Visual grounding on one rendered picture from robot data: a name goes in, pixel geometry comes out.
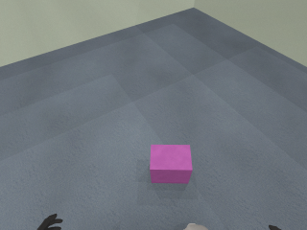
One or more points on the robot left hand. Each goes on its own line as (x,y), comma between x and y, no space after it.
(50,221)

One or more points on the carton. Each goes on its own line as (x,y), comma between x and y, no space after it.
(170,164)

